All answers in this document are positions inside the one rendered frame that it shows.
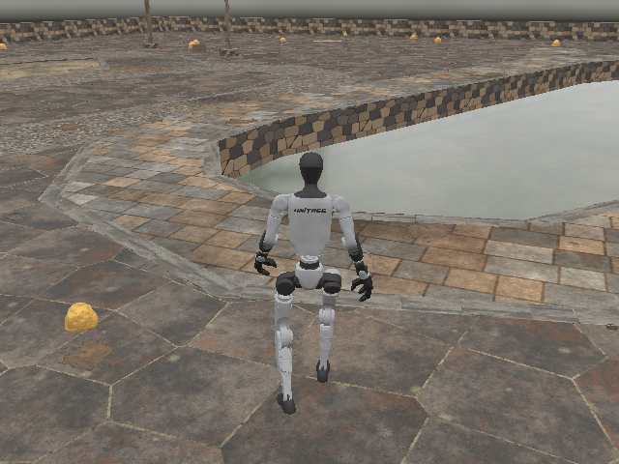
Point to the left robot forearm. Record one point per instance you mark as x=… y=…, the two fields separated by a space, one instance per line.
x=263 y=250

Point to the right robot forearm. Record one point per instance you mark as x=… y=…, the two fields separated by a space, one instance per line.
x=358 y=260

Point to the robot left upper arm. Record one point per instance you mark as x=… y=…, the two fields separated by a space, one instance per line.
x=280 y=203

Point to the robot right upper arm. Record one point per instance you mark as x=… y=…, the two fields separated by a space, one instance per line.
x=341 y=205

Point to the left robot foot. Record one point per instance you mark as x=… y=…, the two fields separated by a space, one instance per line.
x=287 y=406

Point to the right robot hand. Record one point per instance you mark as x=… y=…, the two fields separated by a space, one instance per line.
x=367 y=287

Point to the left robot hand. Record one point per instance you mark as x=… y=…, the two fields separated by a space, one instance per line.
x=268 y=262

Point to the robot left shin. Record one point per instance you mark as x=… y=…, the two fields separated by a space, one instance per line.
x=284 y=363

